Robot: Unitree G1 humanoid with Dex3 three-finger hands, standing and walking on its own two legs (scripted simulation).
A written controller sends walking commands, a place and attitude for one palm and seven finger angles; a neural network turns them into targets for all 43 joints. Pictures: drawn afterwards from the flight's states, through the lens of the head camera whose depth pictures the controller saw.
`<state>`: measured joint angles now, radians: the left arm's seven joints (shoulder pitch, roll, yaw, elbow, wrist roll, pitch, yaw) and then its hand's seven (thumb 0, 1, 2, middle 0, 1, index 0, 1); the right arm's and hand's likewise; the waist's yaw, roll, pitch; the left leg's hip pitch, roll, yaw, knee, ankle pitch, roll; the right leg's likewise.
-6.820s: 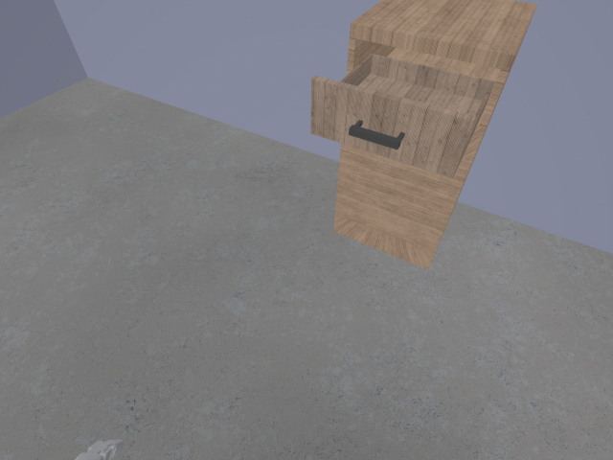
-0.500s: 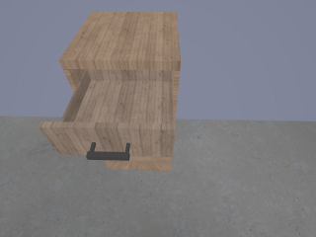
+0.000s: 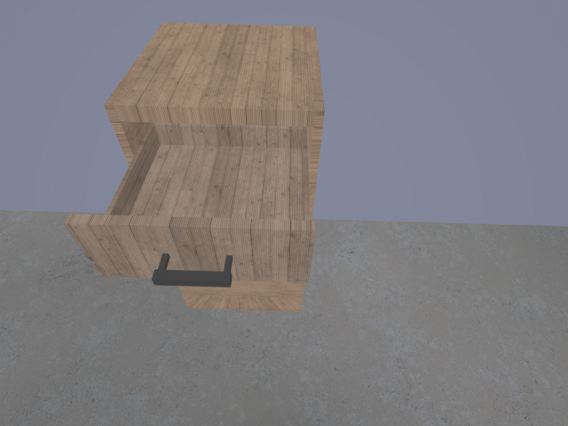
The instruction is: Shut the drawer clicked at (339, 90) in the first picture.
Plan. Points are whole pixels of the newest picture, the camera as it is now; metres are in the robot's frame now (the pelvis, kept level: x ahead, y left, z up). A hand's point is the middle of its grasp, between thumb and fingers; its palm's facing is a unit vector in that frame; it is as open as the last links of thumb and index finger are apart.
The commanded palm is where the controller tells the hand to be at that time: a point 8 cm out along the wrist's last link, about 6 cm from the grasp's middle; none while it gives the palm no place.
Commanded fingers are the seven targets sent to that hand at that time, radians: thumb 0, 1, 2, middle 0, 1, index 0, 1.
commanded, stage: look again from close up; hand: left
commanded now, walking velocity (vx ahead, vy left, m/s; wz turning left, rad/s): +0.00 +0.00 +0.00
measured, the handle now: (194, 269) +0.35 +0.17 -0.01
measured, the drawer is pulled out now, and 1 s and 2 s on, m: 0.27 0.27 0.27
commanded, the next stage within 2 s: shuffle to correct the standing spot in 0.22 s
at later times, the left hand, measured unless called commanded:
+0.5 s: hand out of the picture -0.02 +0.20 -0.17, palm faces -0.01 -0.98 -0.22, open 7.4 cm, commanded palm none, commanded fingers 0.00 0.90 0.90 -0.20 -0.30 -0.20 -0.30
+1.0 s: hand out of the picture +0.00 +0.12 -0.18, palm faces +0.04 -0.99 -0.16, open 7.4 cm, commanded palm none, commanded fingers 0.00 0.90 0.90 -0.20 -0.30 -0.20 -0.30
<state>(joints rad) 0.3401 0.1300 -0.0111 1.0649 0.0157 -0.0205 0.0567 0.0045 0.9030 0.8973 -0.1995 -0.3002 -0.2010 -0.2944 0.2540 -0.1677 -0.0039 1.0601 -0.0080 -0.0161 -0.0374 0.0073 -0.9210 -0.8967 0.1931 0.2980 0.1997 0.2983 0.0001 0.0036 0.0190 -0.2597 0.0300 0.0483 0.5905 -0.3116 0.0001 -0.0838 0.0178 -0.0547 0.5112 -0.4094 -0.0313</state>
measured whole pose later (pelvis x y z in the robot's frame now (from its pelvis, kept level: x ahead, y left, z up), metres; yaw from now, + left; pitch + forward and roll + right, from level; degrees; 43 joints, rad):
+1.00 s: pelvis +0.05 -0.03 +0.00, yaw -2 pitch -2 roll +2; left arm 0.37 0.11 -0.01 1.10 0.01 0.02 0.05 0.01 0.90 0.90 -0.20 -0.30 -0.20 -0.29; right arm 0.16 -0.14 0.00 1.03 0.00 -0.02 -0.05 0.00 -0.91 -0.90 0.19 0.30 0.20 0.30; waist 0.04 -0.04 0.07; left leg -0.26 -0.01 0.12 0.54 -0.26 0.04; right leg -0.20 0.01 -0.05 0.81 -0.54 -0.01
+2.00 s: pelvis +0.02 -0.03 +0.01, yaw +0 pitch +0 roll +1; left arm 0.30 0.15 -0.01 1.06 0.01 0.00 0.03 0.00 0.90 0.90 -0.20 -0.30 -0.20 -0.29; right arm 0.34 -0.14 0.02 1.08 -0.02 -0.02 -0.02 0.00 -0.90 -0.90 0.20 0.30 0.20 0.30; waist 0.00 0.03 0.02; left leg -0.21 -0.01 0.07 0.46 -0.25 0.02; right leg -0.25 -0.03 -0.05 0.50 -0.26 -0.01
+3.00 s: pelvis +0.05 -0.05 +0.01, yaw +0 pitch -1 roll +1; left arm 0.30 0.13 -0.01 1.12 0.01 -0.01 0.04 0.00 0.91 0.90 -0.20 -0.30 -0.20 -0.29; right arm 0.29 -0.13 0.02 1.15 -0.01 -0.02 -0.04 0.00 -0.91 -0.90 0.19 0.30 0.20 0.30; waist 0.01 0.01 0.03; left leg -0.11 0.01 0.05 0.40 -0.27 -0.01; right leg -0.15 0.00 -0.07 0.45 -0.28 -0.03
